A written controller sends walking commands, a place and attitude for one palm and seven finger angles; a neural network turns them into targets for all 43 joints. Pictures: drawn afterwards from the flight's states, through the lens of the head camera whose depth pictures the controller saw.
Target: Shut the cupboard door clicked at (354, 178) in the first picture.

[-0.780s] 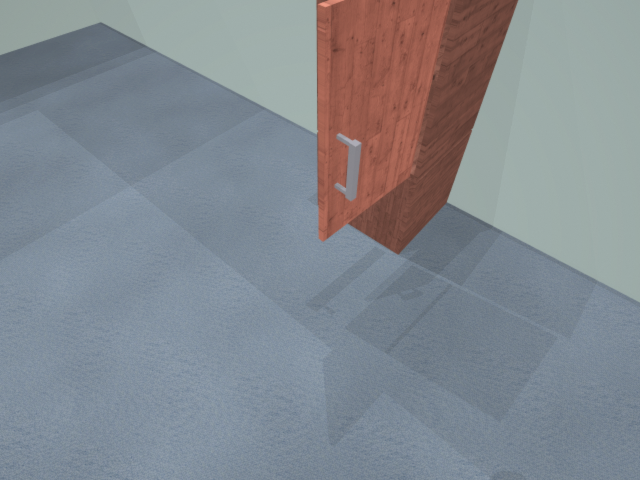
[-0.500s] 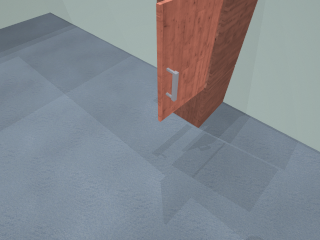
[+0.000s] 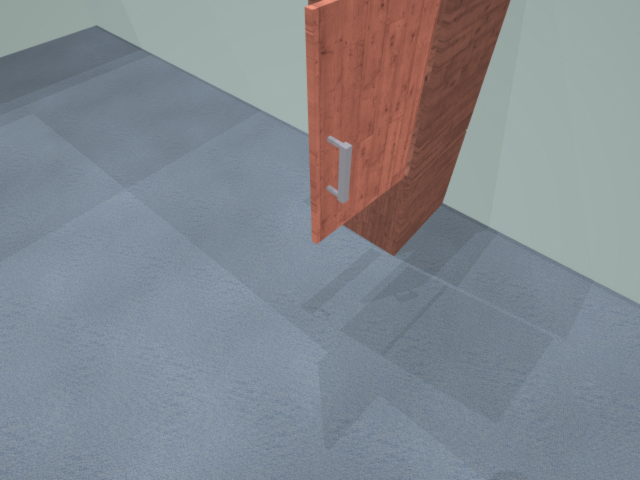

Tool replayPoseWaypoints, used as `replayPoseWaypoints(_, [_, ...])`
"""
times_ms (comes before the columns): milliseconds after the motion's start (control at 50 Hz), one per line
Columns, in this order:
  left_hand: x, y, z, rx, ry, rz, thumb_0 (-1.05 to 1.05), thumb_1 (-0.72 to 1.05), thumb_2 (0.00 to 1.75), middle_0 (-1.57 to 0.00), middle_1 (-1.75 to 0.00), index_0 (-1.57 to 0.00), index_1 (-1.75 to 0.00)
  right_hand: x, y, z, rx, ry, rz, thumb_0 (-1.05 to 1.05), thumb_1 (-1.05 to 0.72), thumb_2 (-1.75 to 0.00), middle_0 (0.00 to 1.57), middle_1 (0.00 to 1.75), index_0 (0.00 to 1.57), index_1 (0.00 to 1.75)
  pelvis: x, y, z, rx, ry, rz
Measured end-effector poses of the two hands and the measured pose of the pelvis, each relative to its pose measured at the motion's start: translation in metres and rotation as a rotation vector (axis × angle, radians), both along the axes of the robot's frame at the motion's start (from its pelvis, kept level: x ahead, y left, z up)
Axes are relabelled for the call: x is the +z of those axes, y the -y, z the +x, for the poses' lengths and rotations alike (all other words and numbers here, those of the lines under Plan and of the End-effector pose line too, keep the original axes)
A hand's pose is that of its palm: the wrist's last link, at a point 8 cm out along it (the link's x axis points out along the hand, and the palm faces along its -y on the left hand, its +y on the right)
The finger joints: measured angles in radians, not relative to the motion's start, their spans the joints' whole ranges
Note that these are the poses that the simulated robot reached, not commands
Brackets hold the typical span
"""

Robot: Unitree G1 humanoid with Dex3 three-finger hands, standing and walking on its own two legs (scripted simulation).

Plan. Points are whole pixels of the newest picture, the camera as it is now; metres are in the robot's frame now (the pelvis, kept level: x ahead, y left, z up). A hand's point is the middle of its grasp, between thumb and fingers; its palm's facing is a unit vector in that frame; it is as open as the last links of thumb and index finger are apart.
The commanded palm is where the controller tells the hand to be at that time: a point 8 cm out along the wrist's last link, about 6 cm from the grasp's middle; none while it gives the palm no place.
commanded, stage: look at it before walking up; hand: left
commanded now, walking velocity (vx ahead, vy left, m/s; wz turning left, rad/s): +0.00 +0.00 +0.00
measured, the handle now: (337, 170) +0.76 +0.00 -0.10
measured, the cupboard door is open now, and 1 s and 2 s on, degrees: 85 85 85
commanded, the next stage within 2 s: walk around to get in front in 0.06 s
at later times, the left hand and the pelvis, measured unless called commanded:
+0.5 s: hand out of the picture +0.04 +0.21 -0.18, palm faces -0.09 -0.97 -0.23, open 7.4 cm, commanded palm none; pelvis -0.02 +0.01 -0.01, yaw -7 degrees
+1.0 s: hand out of the picture +0.09 +0.14 -0.17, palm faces -0.32 -0.91 -0.27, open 7.4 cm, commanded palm none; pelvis -0.04 -0.04 -0.01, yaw -22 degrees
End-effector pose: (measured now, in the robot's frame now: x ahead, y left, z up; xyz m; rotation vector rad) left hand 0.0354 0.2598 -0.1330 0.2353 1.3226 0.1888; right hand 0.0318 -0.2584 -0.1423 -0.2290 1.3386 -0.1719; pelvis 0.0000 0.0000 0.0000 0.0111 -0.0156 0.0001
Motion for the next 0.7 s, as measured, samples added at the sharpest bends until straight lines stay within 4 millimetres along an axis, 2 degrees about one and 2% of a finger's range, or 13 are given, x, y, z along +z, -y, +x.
replayPoseWaypoints(240, [0.0,-0.001,0.001,-0.004,0.007,0.001,0.0,0.91,0.9,-0.2,-0.3,-0.2,-0.3,0.002,0.002,0.0,-0.002,0.011,-0.01,0.0,-0.91,-0.9,0.2,0.3,0.2,0.3,0.0,0.0,-0.003,-0.01,0.003,-0.002])
replayPoseWaypoints(340, [-0.005,0.002,-0.002,-0.019,-0.025,-0.007,0.0,0.91,0.9,-0.2,-0.3,-0.2,-0.3,-0.002,-0.003,-0.008,-0.045,0.018,-0.008,0.0,-0.91,-0.9,0.2,0.3,0.2,0.3,-0.003,-0.002,-0.007,-0.05,-0.002,-0.007])
replayPoseWaypoints(440, [-0.013,0.006,-0.003,-0.053,-0.056,-0.03,0.0,0.91,0.9,-0.2,-0.3,-0.2,-0.3,-0.006,-0.01,-0.028,-0.11,0.011,-0.005,0.0,-0.91,-0.9,0.2,0.3,0.2,0.3,-0.008,-0.005,-0.014,-0.094,-0.008,-0.009])
replayPoseWaypoints(520, [-0.02,0.007,0.004,-0.091,-0.06,-0.044,0.0,0.91,0.9,-0.2,-0.3,-0.2,-0.3,-0.009,-0.014,-0.048,-0.156,-0.005,-0.009,0.0,-0.91,-0.9,0.2,0.3,0.2,0.3,-0.013,-0.007,-0.019,-0.13,-0.018,0.0])
replayPoseWaypoints(600, [-0.019,0.012,0.02,-0.144,-0.05,-0.037,0.01,0.91,0.9,-0.2,-0.3,-0.2,-0.3,-0.014,-0.012,-0.071,-0.195,-0.012,-0.004,0.0,-0.91,-0.9,0.2,0.3,0.2,0.3,-0.016,-0.005,-0.028,-0.182,-0.02,0.015])
replayPoseWaypoints(700, [-0.007,0.031,0.048,-0.215,0.015,-0.012,0.01,0.91,0.9,-0.2,-0.3,-0.2,-0.3,-0.026,0.0,-0.095,-0.24,-0.028,0.027,0.0,-0.91,-0.9,0.21,0.3,0.2,0.3,-0.018,0.009,-0.035,-0.238,-0.021,0.009])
